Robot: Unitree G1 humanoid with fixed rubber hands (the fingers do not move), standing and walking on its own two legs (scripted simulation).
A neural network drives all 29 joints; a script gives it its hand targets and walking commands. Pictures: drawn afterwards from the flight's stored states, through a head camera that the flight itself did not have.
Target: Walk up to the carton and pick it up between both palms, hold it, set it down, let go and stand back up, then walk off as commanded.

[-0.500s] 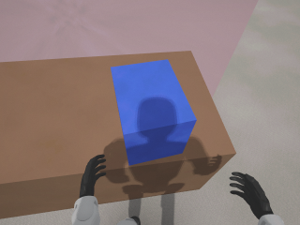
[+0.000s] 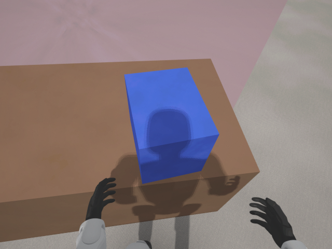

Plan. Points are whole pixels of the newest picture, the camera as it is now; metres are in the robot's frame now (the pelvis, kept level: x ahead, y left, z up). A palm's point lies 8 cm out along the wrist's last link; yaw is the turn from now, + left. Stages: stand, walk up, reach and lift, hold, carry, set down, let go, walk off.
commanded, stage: set down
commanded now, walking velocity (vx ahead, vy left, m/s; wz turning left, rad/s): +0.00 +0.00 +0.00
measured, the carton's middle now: (164, 125) +0.49 +0.08 -0.07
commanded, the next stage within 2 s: let go in 1.24 s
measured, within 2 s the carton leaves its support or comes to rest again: neither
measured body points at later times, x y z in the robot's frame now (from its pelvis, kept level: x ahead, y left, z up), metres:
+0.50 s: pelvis +0.00 -0.01 +0.00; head +0.04 +0.03 +0.45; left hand +0.20 +0.24 -0.08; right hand +0.20 -0.23 -0.08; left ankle +0.08 +0.11 -0.73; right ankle -0.02 -0.08 -0.73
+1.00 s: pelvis +0.01 -0.03 +0.00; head +0.05 +0.00 +0.45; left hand +0.20 +0.23 -0.08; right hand +0.19 -0.24 -0.09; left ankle +0.08 +0.11 -0.73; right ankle -0.02 -0.08 -0.73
